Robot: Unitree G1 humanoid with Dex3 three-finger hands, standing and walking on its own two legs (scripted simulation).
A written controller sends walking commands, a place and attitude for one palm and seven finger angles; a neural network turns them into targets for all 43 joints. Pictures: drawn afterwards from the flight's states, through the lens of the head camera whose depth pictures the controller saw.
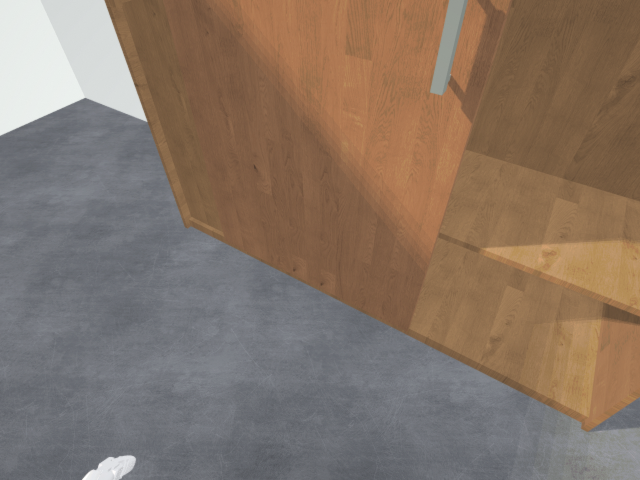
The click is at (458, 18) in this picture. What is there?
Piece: wardrobe's sliding door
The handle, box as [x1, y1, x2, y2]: [430, 0, 467, 94]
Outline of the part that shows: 467,0 449,0 430,92 442,94 446,88 450,76 449,73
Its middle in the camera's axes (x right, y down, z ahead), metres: +0.23 -0.35 +0.67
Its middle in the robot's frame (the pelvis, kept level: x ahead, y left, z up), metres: +0.76 -0.19 +0.24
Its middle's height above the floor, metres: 1.01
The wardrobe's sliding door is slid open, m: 0.57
